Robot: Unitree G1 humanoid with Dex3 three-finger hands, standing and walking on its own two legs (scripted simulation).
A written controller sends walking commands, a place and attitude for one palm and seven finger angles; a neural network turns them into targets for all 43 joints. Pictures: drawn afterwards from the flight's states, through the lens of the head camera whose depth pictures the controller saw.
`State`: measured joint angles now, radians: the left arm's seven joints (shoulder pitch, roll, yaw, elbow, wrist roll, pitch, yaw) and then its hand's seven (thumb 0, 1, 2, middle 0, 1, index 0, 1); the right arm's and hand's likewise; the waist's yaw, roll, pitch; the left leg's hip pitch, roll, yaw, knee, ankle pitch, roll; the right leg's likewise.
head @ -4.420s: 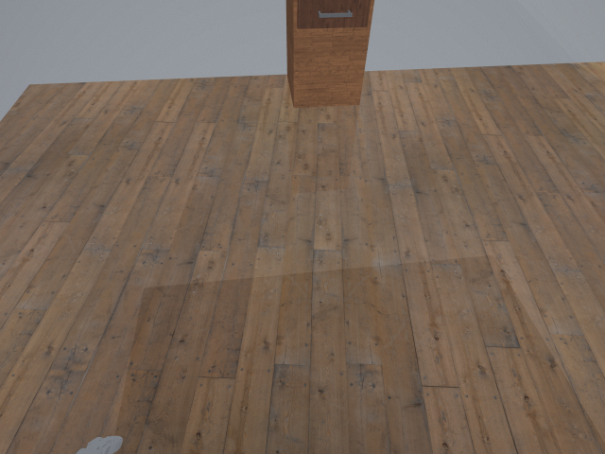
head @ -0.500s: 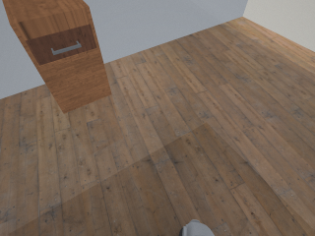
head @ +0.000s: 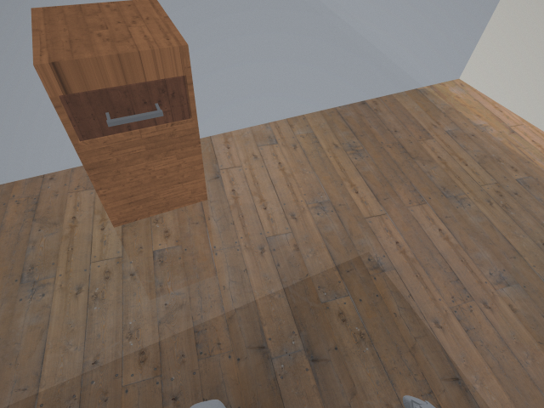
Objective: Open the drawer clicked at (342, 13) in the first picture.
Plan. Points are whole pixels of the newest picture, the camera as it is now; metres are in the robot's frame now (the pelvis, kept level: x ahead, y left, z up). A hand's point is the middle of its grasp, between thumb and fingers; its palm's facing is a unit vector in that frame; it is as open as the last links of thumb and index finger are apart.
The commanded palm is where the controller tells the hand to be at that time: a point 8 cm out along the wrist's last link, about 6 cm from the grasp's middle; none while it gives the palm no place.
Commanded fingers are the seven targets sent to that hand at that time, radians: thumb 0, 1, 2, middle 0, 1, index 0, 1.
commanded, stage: walk to a spot facing it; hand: left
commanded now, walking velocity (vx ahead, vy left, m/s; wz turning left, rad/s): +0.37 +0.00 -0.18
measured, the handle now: (134, 114) +0.97 +0.55 -0.19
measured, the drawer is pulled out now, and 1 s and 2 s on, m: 0.00 0.00 0.00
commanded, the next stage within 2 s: turn to face it in 0.62 s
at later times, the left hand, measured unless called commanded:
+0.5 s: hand (218, 294) +0.35 +0.14 -0.16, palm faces -0.14 -0.97 -0.21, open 7.4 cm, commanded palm none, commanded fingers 0.00 0.90 0.90 -0.20 -0.30 -0.20 -0.30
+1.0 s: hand (215, 281) +0.39 +0.15 -0.19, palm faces +0.09 -0.98 -0.15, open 7.3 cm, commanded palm none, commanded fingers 0.00 0.90 0.90 -0.20 -0.30 -0.20 -0.30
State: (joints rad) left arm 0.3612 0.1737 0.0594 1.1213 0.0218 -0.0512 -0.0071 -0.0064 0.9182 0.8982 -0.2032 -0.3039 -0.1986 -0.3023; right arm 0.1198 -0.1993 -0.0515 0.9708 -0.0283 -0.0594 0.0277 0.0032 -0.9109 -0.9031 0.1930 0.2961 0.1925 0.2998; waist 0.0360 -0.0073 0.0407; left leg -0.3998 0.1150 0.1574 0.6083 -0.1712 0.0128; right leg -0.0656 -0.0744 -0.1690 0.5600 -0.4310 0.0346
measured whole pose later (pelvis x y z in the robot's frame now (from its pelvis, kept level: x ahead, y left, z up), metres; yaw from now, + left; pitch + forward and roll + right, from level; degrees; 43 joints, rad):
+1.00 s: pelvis +0.40 -0.02 +0.00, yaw +1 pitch -2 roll -2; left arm 0.28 0.17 0.05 1.07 0.01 0.00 0.01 0.00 0.91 0.90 -0.20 -0.30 -0.20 -0.30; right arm 0.15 -0.21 -0.04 0.96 -0.02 -0.01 0.01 0.01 -0.92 -0.90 0.19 0.30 0.19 0.30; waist 0.01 -0.03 0.10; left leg -0.42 0.05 0.13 0.67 -0.22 0.07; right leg -0.23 -0.10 -0.17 0.92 -0.53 0.05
